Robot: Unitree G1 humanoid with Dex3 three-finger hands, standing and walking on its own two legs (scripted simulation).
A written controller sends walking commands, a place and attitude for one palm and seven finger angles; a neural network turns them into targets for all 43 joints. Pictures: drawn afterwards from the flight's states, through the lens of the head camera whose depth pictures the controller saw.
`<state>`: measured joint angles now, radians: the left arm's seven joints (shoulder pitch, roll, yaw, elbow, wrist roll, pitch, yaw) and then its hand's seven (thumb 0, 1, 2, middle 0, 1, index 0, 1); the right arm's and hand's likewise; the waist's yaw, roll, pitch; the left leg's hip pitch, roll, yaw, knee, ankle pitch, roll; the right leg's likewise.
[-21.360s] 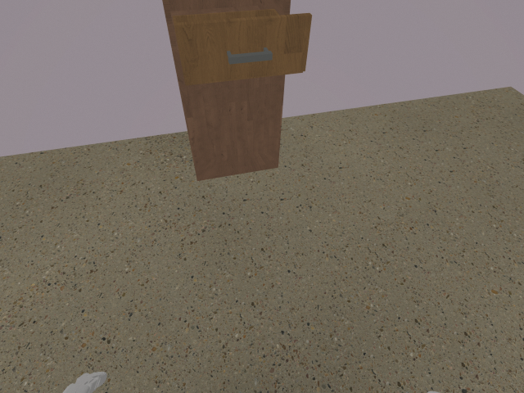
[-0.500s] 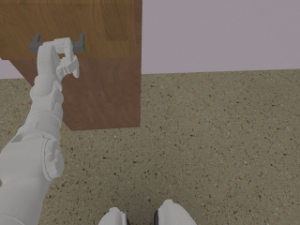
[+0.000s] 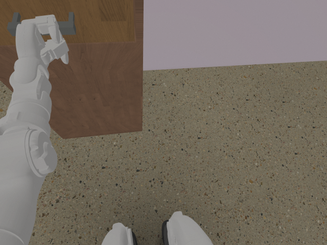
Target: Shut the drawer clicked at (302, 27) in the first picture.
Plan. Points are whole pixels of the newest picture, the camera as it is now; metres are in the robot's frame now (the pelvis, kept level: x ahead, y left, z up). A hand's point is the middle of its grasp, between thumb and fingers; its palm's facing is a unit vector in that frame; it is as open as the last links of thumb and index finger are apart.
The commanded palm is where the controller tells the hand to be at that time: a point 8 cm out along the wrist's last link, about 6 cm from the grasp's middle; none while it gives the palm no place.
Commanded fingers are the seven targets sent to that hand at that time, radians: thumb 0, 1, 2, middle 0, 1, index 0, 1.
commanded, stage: push the drawer shut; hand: left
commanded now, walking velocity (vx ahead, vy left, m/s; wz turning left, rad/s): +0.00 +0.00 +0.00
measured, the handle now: (44, 22) +0.64 +0.19 +0.09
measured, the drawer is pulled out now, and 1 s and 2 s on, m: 0.00 0.00 0.00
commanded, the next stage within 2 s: pull the fist back off the drawer in 0.36 s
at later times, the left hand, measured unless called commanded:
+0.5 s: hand (58, 42) +0.57 +0.15 +0.10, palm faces +0.01 -1.00 -0.02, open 3.1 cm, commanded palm +0.60 +0.17 +0.09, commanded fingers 0.00 0.90 0.90 -1.40 -1.60 -1.40 -1.60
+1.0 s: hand (62, 43) +0.56 +0.14 +0.10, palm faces +0.01 -1.00 -0.01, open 3.2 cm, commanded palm +0.54 +0.17 +0.09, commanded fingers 0.00 0.90 0.90 -1.40 -1.60 -1.40 -1.60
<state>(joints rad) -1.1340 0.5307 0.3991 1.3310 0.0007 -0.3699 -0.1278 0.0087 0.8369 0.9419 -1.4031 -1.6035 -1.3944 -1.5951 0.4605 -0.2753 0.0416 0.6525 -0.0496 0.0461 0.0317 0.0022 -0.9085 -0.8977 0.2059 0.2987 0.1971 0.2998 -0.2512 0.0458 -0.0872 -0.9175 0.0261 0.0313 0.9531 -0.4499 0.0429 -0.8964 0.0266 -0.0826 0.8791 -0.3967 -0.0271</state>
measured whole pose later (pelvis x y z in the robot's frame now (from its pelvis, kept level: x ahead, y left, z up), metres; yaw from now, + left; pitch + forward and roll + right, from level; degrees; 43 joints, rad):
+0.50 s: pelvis -0.03 +0.01 -0.02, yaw +1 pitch +27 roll -5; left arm -1.35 0.64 0.31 1.45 0.02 -0.31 -0.10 0.03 0.68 0.97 -1.40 -1.60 -1.39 -1.60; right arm 0.48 -0.29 0.08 0.68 -0.06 -0.02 0.02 0.00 -0.91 -0.90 0.21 0.30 0.20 0.30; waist -0.32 0.05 -0.08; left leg -1.09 0.02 -0.01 1.05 -0.43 0.05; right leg -1.03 0.02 -0.12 0.93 -0.37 -0.02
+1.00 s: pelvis -0.03 +0.01 -0.01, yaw +0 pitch +26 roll -4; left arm -1.25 0.58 0.36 1.33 0.01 -0.29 -0.09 0.03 0.81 0.94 -1.40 -1.60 -1.39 -1.60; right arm 0.50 -0.28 0.07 0.65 -0.07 0.00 0.06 0.00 -0.91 -0.90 0.21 0.30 0.20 0.30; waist -0.29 0.06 -0.08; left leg -1.05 0.02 0.01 1.03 -0.44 0.06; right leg -1.01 0.02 -0.10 0.93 -0.37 -0.02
